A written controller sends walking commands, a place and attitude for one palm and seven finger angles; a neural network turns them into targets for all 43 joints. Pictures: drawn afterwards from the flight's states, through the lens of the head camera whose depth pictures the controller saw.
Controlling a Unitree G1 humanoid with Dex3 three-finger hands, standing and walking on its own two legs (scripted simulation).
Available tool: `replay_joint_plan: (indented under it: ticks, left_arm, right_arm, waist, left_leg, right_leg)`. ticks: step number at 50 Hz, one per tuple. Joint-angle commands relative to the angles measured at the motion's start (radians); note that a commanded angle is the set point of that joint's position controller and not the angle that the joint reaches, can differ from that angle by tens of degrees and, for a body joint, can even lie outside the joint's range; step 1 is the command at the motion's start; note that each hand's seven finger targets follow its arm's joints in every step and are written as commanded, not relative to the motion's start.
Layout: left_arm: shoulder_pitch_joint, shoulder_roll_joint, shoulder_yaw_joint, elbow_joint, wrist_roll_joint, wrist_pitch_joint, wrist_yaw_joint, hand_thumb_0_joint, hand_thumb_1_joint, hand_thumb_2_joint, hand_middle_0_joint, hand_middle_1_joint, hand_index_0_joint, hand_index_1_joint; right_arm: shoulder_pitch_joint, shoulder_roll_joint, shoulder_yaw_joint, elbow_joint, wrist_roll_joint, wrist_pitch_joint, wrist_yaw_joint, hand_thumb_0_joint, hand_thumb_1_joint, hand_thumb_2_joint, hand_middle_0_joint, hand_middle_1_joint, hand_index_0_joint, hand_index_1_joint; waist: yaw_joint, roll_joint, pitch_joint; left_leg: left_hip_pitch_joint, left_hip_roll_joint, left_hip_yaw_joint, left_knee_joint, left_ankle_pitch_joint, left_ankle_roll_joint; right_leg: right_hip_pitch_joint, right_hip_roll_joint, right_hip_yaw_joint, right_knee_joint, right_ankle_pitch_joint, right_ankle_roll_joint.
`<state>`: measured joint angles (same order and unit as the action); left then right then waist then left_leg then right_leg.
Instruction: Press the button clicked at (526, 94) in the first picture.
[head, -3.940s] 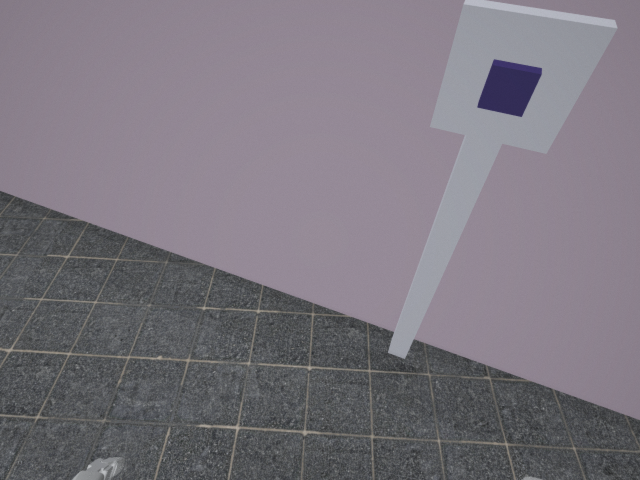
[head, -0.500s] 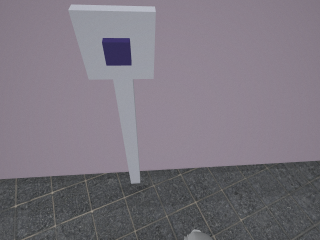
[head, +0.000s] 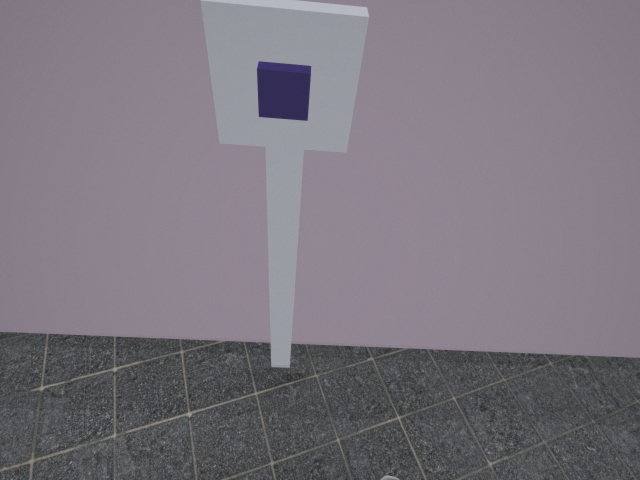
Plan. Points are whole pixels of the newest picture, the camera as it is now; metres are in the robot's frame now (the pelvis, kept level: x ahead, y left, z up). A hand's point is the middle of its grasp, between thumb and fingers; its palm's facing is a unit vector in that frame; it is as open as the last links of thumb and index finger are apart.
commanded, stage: come to a stop and stand still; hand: left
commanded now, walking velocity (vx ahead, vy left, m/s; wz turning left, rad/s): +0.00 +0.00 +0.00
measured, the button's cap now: (284, 90) +0.52 +0.11 +0.22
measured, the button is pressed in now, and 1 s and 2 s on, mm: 0 0 0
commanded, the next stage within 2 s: look again from close up in 0.72 s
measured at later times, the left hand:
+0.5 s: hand out of the picture -0.02 +0.18 -0.16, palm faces +0.00 -0.99 -0.17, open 7.4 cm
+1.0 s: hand out of the picture -0.04 +0.17 -0.16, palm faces +0.01 -0.98 -0.18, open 7.4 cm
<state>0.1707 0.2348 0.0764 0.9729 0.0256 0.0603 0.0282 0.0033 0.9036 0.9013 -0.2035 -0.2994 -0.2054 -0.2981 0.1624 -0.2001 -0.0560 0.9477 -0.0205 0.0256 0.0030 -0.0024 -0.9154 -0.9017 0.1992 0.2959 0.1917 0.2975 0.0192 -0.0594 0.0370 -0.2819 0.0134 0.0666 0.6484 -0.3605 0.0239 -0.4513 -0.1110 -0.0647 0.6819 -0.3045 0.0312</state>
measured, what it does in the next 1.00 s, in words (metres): steps on the spot: right foot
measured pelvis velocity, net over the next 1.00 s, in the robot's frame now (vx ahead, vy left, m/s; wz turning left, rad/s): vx -0.03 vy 0.02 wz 0.00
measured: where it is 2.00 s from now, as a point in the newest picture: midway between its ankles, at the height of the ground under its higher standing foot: outside the picture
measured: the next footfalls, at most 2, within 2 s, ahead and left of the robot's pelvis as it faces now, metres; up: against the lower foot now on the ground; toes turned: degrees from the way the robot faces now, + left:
right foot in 0.30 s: -0.01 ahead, -0.09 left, +0.00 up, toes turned -4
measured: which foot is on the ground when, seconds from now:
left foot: down 0.00-1.00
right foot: up 0.00-0.28, down 0.30-1.00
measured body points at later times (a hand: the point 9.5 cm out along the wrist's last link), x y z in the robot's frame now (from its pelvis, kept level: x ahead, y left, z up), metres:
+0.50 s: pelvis -0.02 +0.02 +0.02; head -0.01 +0.02 +0.47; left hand -0.02 +0.23 -0.14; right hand -0.04 -0.19 -0.14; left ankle +0.00 +0.10 -0.72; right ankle -0.05 -0.09 -0.72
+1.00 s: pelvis -0.03 +0.02 +0.01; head -0.02 +0.01 +0.46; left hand -0.04 +0.23 -0.15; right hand -0.04 -0.20 -0.15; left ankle +0.00 +0.10 -0.72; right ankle -0.05 -0.09 -0.72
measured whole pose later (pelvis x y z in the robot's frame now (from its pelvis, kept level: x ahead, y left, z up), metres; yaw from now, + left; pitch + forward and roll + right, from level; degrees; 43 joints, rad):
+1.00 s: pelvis -0.03 +0.02 +0.01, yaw +0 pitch +0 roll -1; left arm 0.34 0.11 -0.02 1.11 0.01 -0.03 0.04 0.00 0.91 0.90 -0.20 -0.30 -0.20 -0.30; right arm 0.32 -0.14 0.01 1.08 -0.02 -0.01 -0.01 0.00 -0.91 -0.90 0.20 0.30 0.19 0.30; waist -0.02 0.03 0.02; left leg -0.28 -0.01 0.08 0.54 -0.25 0.05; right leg -0.21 0.01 -0.07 0.52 -0.31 -0.02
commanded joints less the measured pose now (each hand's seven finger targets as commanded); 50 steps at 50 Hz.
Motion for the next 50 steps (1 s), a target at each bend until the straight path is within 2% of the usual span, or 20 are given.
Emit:
replay_joint_plan:
  ticks: [1,3,5,9,10,11,13,15,16,17,18,21,25,32,40,41,42,44,47,50]
  left_arm:
    - [0.053,0.063,0.019,-0.039,0.007,0.006,-0.009,0.000,0.900,0.900,-0.200,-0.300,-0.200,-0.300]
    - [0.148,0.047,0.010,0.018,0.005,-0.009,-0.015,0.000,0.900,0.900,-0.200,-0.300,-0.200,-0.300]
    - [0.140,0.041,-0.004,0.023,0.002,-0.019,-0.010,0.000,0.900,0.900,-0.200,-0.300,-0.200,-0.300]
    - [0.098,0.003,-0.036,0.033,-0.004,-0.035,-0.004,0.000,0.900,0.900,-0.200,-0.300,-0.200,-0.300]
    - [0.094,-0.001,-0.040,0.040,-0.006,-0.037,-0.003,0.000,0.900,0.900,-0.200,-0.300,-0.200,-0.300]
    - [0.122,-0.009,-0.044,0.057,-0.010,-0.039,0.000,0.000,0.900,0.900,-0.200,-0.300,-0.200,-0.300]
    - [0.189,-0.001,-0.049,0.101,-0.012,-0.049,0.007,0.000,0.900,0.900,-0.200,-0.300,-0.200,-0.300]
    - [0.210,0.020,-0.058,0.134,-0.012,-0.069,0.015,0.000,0.900,0.900,-0.200,-0.300,-0.200,-0.300]
    - [0.197,0.021,-0.063,0.138,-0.014,-0.072,0.016,0.000,0.900,0.900,-0.200,-0.300,-0.200,-0.300]
    - [0.184,0.016,-0.061,0.144,-0.015,-0.078,0.017,0.000,0.900,0.900,-0.200,-0.300,-0.200,-0.300]
    - [0.184,0.005,-0.065,0.148,-0.016,-0.079,0.017,0.000,0.900,0.900,-0.200,-0.300,-0.200,-0.300]
    - [0.179,-0.016,-0.070,0.151,-0.018,-0.072,0.018,0.000,0.900,0.900,-0.200,-0.300,-0.200,-0.300]
    - [0.188,-0.028,-0.068,0.155,-0.017,-0.065,0.018,0.000,0.900,0.900,-0.200,-0.300,-0.200,-0.300]
    - [0.210,-0.043,-0.067,0.164,-0.017,-0.066,0.017,0.000,0.900,0.900,-0.200,-0.300,-0.200,-0.300]
    - [0.226,-0.055,-0.068,0.165,-0.017,-0.073,0.017,0.000,0.900,0.900,-0.200,-0.300,-0.200,-0.300]
    - [0.249,-0.018,-0.085,0.163,0.007,-0.104,0.049,0.000,0.900,0.900,-0.200,-0.300,-0.200,-0.300]
    - [0.226,0.011,-0.074,0.118,-0.007,-0.110,0.042,0.000,0.900,0.900,-0.200,-0.300,-0.200,-0.300]
    - [0.186,0.010,-0.075,0.088,-0.012,-0.116,0.030,0.000,0.900,0.900,-0.200,-0.300,-0.200,-0.300]
    - [0.202,-0.017,-0.080,0.085,-0.014,-0.112,0.022,0.000,0.900,0.900,-0.200,-0.300,-0.200,-0.300]
    - [0.218,-0.031,-0.082,0.086,-0.012,-0.106,0.019,0.000,0.900,0.900,-0.200,-0.300,-0.200,-0.300]
  right_arm:
    - [-0.032,-0.158,-0.018,-0.056,-0.013,-0.006,-0.034,0.000,-0.900,-0.900,0.200,0.300,0.200,0.300]
    - [-0.045,-0.114,-0.003,-0.047,0.000,-0.023,-0.036,0.000,-0.900,-0.900,0.200,0.300,0.200,0.300]
    - [0.030,-0.099,0.002,-0.018,0.002,-0.033,-0.040,0.000,-0.900,-0.900,0.200,0.300,0.200,0.300]
    - [0.141,-0.087,0.001,0.050,0.006,-0.041,-0.052,0.000,-0.900,-0.900,0.200,0.300,0.200,0.300]
    - [0.161,-0.091,0.000,0.065,0.005,-0.041,-0.053,0.000,-0.900,-0.900,0.200,0.300,0.200,0.300]
    - [0.160,-0.098,0.001,0.079,0.007,-0.041,-0.052,0.000,-0.900,-0.900,0.200,0.300,0.200,0.300]
    - [0.154,-0.088,0.005,0.096,0.016,-0.043,-0.049,0.000,-0.900,-0.900,0.200,0.300,0.200,0.300]
    - [0.151,-0.042,0.018,0.110,0.028,-0.049,-0.044,0.000,-0.900,-0.900,0.200,0.300,0.200,0.300]
    - [0.149,-0.032,0.024,0.115,0.026,-0.049,-0.040,0.000,-0.900,-0.900,0.200,0.300,0.200,0.300]
    - [0.156,-0.031,0.028,0.134,0.019,-0.042,-0.039,0.000,-0.900,-0.900,0.200,0.300,0.200,0.300]
    - [0.158,-0.034,0.027,0.146,0.017,-0.040,-0.038,0.000,-0.900,-0.900,0.200,0.300,0.200,0.300]
    - [0.170,-0.029,0.036,0.178,0.016,-0.041,-0.037,0.000,-0.900,-0.900,0.200,0.300,0.200,0.300]
    - [0.186,-0.017,0.040,0.202,0.013,-0.039,-0.038,0.000,-0.900,-0.900,0.200,0.300,0.200,0.300]
    - [0.218,0.003,0.040,0.216,0.010,-0.038,-0.041,0.000,-0.900,-0.900,0.200,0.300,0.200,0.300]
    - [0.233,0.010,0.040,0.219,0.011,-0.042,-0.042,0.000,-0.900,-0.900,0.200,0.300,0.200,0.300]
    - [0.135,-0.039,0.052,0.131,0.013,-0.061,-0.024,0.000,-0.900,-0.900,0.200,0.300,0.200,0.300]
    - [0.181,0.003,0.050,0.110,0.007,-0.049,-0.017,0.000,-0.900,-0.900,0.200,0.300,0.200,0.300]
    - [0.217,0.000,0.052,0.101,-0.005,-0.042,-0.011,0.000,-0.900,-0.900,0.200,0.300,0.200,0.300]
    - [0.222,-0.009,0.054,0.088,-0.002,-0.051,-0.018,0.000,-0.900,-0.900,0.200,0.300,0.200,0.300]
    - [0.206,-0.022,0.056,0.077,0.001,-0.059,-0.022,0.000,-0.900,-0.900,0.200,0.300,0.200,0.300]
  waist:
    - [0.016,0.276,0.095]
    - [0.038,0.168,0.027]
    - [0.008,0.177,-0.003]
    - [-0.044,0.172,-0.056]
    - [-0.051,0.165,-0.065]
    - [-0.039,0.175,-0.077]
    - [-0.016,0.144,-0.098]
    - [-0.024,0.038,-0.060]
    - [-0.034,0.035,-0.035]
    - [-0.037,-0.051,-0.022]
    - [-0.035,-0.074,-0.019]
    - [-0.031,-0.002,0.028]
    - [-0.025,0.040,0.065]
    - [-0.021,0.077,0.076]
    - [-0.024,0.053,0.046]
    - [0.007,0.044,0.118]
    - [-0.038,0.051,0.043]
    - [-0.057,0.103,0.010]
    - [-0.045,0.106,0.000]
    - [-0.026,0.051,0.016]
  left_leg:
    - [-0.215,0.241,-0.287,-0.500,-0.161,0.075]
    - [-0.078,0.183,-0.163,-0.444,0.028,0.079]
    - [0.049,0.178,-0.164,-0.420,0.185,0.096]
    - [0.261,0.233,-0.206,-0.361,0.524,0.153]
    - [0.279,0.230,-0.211,-0.348,0.591,0.151]
    - [0.288,0.228,-0.201,-0.334,0.628,0.145]
    - [0.247,0.199,-0.182,-0.292,0.618,0.111]
    - [0.122,0.123,-0.121,-0.269,0.424,0.026]
    - [0.125,0.098,-0.111,-0.299,0.357,0.008]
    - [0.130,0.090,-0.101,-0.305,0.337,0.002]
    - [0.149,0.091,-0.094,-0.302,0.316,0.004]
    - [0.145,0.097,-0.102,-0.345,0.242,0.012]
    - [0.106,0.097,-0.114,-0.380,0.133,0.013]
    - [0.073,0.100,-0.125,-0.396,0.089,0.014]
    - [0.100,0.101,-0.116,-0.377,0.130,0.014]
    - [-0.008,0.105,-0.089,-0.168,0.288,-0.010]
    - [0.035,0.067,-0.095,-0.181,0.086,-0.011]
    - [0.040,0.055,-0.088,-0.163,0.084,0.000]
    - [0.024,0.075,-0.117,-0.212,0.106,0.022]
    - [-0.005,0.090,-0.135,-0.239,0.147,0.037]
  right_leg:
    - [-0.047,0.092,0.131,0.415,-0.098,-0.017]
    - [-0.035,0.085,0.103,0.441,-0.025,-0.005]
    - [-0.041,0.074,0.095,0.341,-0.042,0.006]
    - [0.033,0.052,0.055,0.039,-0.143,0.007]
    - [0.068,0.057,0.050,-0.028,-0.144,0.004]
    - [0.103,0.059,0.043,-0.091,-0.113,0.000]
    - [0.231,0.052,0.044,-0.281,0.042,-0.008]
    - [0.334,-0.038,0.145,-0.356,0.296,-0.047]
    - [0.298,-0.067,0.153,-0.333,0.331,-0.066]
    - [0.283,-0.049,0.162,-0.323,0.337,-0.075]
    - [0.264,-0.042,0.151,-0.328,0.309,-0.074]
    - [0.227,-0.017,0.139,-0.352,0.143,-0.064]
    - [0.213,-0.003,0.130,-0.359,0.069,-0.060]
    - [0.221,0.005,0.119,-0.359,0.067,-0.063]
    - [0.219,0.003,0.122,-0.363,0.083,-0.063]
    - [0.189,-0.018,0.128,-0.348,0.263,-0.063]
    - [0.163,-0.049,0.181,-0.380,-0.009,-0.094]
    - [0.135,-0.028,0.171,-0.346,-0.125,-0.114]
    - [0.155,0.011,0.141,-0.282,-0.049,-0.111]
    - [0.193,0.028,0.117,-0.254,0.031,-0.096]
